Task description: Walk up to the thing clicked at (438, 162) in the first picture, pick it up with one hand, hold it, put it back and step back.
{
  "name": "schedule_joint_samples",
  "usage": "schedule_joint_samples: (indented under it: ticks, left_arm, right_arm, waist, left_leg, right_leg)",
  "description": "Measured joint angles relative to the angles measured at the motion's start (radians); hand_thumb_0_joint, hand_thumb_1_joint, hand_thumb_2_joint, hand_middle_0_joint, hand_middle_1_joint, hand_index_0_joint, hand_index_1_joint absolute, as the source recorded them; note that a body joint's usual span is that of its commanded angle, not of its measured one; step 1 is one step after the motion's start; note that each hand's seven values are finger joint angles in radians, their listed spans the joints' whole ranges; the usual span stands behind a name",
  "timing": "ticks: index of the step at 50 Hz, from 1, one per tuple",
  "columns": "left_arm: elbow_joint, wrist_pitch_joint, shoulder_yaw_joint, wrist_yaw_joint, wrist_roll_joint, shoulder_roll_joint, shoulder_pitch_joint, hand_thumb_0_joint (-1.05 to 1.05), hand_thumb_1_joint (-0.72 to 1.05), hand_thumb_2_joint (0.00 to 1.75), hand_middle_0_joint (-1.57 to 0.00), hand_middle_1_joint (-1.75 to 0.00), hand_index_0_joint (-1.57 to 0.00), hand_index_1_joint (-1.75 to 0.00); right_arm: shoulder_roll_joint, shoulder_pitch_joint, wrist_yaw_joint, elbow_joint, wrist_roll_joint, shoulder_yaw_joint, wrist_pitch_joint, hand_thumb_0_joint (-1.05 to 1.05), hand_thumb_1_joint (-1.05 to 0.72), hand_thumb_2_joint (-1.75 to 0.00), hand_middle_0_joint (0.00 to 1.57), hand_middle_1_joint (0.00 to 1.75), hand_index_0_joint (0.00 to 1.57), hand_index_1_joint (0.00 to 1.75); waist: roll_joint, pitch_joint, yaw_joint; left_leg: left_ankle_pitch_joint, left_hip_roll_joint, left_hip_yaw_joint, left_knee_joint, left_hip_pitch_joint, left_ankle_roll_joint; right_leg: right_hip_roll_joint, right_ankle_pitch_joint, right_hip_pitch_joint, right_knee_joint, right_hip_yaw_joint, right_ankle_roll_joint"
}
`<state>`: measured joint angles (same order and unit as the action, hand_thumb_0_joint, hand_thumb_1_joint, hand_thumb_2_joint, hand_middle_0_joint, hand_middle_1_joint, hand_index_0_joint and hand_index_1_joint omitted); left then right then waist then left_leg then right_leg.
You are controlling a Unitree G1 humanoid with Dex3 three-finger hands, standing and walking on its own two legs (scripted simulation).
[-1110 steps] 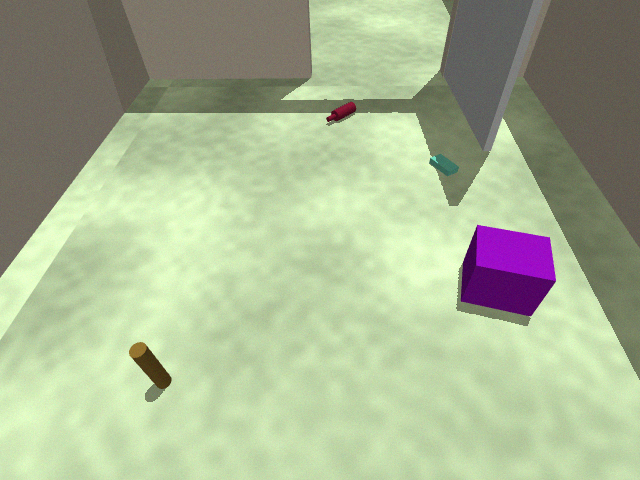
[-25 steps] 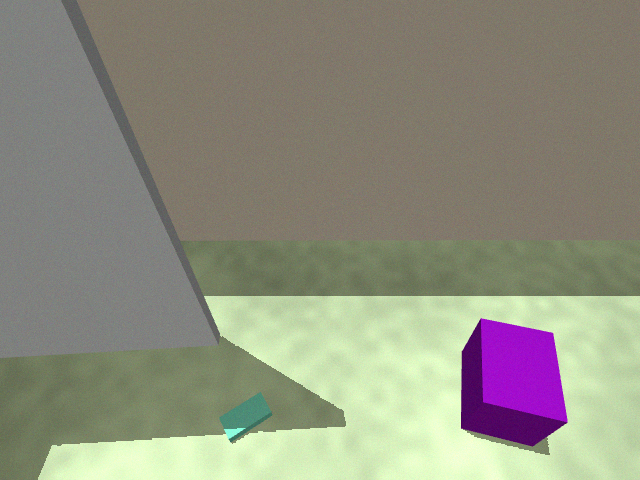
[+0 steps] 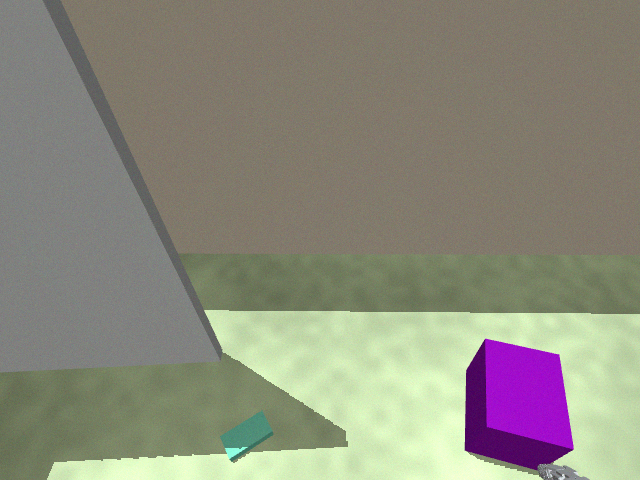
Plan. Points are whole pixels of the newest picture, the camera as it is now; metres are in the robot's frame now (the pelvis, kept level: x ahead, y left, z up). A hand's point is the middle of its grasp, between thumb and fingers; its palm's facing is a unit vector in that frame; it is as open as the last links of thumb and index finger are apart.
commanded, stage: walk up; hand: left
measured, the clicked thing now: (247, 435) +0.39 +0.27 -0.76
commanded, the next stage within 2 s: stand in 0.90 s
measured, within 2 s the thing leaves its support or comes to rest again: neither
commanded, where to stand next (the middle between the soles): +0.02 -0.01 m, yaw +0 degrees
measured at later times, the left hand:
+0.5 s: hand out of the picture +0.10 +0.24 -0.15, palm faces -0.01 -0.94 -0.33, open 7.4 cm
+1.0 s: hand out of the picture +0.11 +0.24 -0.15, palm faces -0.02 -0.94 -0.33, open 7.4 cm
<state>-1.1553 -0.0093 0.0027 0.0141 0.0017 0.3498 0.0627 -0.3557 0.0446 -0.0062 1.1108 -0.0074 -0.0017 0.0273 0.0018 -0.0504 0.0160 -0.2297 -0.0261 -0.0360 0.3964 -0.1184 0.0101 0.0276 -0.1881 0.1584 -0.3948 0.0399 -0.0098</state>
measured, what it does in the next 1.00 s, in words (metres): stands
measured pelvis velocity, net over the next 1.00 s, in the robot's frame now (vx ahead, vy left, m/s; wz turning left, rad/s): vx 0.01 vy -0.01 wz -0.01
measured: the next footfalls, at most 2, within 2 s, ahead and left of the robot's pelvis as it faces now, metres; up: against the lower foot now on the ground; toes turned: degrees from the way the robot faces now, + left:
none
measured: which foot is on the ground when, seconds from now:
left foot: down 0.00-1.00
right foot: down 0.00-1.00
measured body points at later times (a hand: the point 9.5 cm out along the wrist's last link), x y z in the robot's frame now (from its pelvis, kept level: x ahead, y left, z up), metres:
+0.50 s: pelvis +0.01 -0.01 +0.00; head +0.02 -0.01 +0.45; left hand +0.10 +0.29 -0.13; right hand +0.07 -0.31 -0.13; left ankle -0.01 +0.12 -0.74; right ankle +0.02 -0.12 -0.74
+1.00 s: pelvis +0.01 -0.01 +0.00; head +0.02 -0.01 +0.45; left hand +0.11 +0.29 -0.13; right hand +0.09 -0.31 -0.13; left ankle -0.01 +0.12 -0.74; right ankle +0.02 -0.12 -0.74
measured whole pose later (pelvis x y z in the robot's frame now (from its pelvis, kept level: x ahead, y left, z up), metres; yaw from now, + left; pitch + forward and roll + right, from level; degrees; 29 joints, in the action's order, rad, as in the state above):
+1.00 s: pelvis +0.01 -0.01 +0.00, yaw -1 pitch -2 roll +0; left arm -1.15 0.00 0.02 0.01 0.01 0.34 0.07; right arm -0.35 0.09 0.00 1.14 -0.01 0.00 0.01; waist 0.00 -0.05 -0.01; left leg -0.20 -0.04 -0.05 0.30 -0.06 0.02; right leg 0.01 -0.17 0.11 -0.32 0.03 0.00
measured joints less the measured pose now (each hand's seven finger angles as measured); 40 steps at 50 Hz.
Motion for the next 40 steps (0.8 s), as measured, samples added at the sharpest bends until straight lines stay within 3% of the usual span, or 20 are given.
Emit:
schedule_joint_samples:
  ticks: [22, 40]
  left_arm:
    - [-0.019, 0.009, 0.019, -0.001, 0.011, -0.011, 0.0, 0.0, 0.9, 0.9, -0.21, -0.3, -0.2, -0.3]
    - [0.002, 0.011, 0.024, -0.002, 0.011, -0.014, 0.003, 0.0, 0.9, 0.9, -0.21, -0.3, -0.2, -0.3]
  right_arm:
    - [0.002, 0.058, 0.004, 0.054, -0.009, 0.006, -0.011, 0.01, -0.9, -0.9, 0.21, 0.3, 0.2, 0.3]
    - [0.009, 0.055, 0.005, 0.034, -0.01, 0.006, -0.01, 0.01, -0.9, -0.89, 0.21, 0.3, 0.2, 0.3]
  waist:
    - [-0.004, -0.003, -0.023]
    - [0.002, 0.006, -0.021]
  left_leg:
    - [0.028, -0.01, -0.004, -0.078, 0.042, 0.012]
    - [0.019, -0.014, -0.012, -0.077, 0.052, 0.013]
  right_leg:
    - [-0.013, 0.021, -0.034, 0.064, -0.002, 0.009]
    - [-0.016, 0.015, -0.039, 0.061, -0.01, 0.009]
